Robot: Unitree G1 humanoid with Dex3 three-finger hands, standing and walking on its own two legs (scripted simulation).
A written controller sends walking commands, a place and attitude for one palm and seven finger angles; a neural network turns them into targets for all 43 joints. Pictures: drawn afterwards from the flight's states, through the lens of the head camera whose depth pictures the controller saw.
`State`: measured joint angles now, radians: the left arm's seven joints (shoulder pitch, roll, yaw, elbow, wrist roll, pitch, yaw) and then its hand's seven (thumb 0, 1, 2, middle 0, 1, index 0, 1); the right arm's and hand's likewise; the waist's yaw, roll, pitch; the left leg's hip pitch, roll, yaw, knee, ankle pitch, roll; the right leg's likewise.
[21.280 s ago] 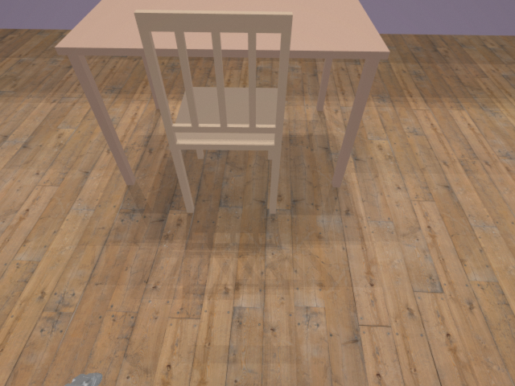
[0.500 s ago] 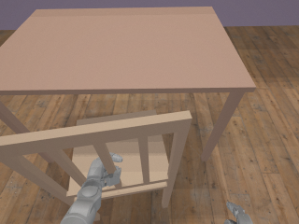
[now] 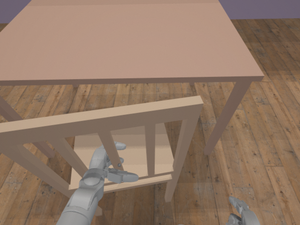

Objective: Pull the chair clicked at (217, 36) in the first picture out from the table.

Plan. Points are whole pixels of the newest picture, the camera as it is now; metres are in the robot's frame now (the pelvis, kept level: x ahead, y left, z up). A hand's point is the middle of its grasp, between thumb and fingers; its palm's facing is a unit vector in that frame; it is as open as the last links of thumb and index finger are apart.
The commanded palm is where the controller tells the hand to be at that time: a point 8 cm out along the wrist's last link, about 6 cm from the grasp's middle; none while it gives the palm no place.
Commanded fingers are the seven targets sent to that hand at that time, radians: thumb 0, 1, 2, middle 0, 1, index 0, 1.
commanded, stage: open the thumb and straighten the fingers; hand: left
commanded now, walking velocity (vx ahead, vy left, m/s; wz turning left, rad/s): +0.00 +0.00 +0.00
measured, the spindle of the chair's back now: (114, 158) +0.32 +0.11 -0.04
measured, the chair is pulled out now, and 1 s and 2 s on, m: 0.16 0.16 0.16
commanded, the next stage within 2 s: draw the fingers out of the gap in 0.34 s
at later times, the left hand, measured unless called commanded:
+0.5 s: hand (119, 167) +0.30 +0.10 -0.06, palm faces -0.03 -0.99 -0.14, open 17.4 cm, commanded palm +0.27 +0.15 -0.03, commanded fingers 0.00 -0.55 0.20 0.00 0.00 0.00 0.00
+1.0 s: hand (113, 201) +0.20 +0.10 -0.06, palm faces -0.02 -0.99 -0.13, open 17.5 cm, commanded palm +0.19 +0.16 -0.03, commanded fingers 0.00 -0.55 0.20 0.00 0.00 0.00 0.00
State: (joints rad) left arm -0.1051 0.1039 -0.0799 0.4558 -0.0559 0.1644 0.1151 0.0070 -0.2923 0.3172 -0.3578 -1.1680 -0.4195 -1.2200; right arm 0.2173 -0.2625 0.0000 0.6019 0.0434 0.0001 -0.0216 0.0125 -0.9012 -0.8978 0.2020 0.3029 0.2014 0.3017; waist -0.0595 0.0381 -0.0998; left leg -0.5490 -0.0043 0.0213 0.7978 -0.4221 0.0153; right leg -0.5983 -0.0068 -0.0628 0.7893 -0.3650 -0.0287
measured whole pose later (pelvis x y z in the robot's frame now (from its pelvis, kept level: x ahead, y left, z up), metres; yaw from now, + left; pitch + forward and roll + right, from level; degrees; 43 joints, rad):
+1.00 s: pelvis +0.01 -0.02 -0.02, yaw +2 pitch +12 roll +0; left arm 0.38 0.15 -0.14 -0.04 -0.05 0.24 0.07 -0.01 -0.54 0.20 -0.01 0.00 0.00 0.00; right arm 0.22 -0.25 0.04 0.46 0.04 -0.07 -0.06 0.01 -0.90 -0.90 0.20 0.30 0.20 0.30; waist -0.04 0.04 -0.13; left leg -0.66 0.00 -0.03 0.94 -0.50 -0.01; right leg -0.69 -0.01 -0.11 0.93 -0.45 -0.05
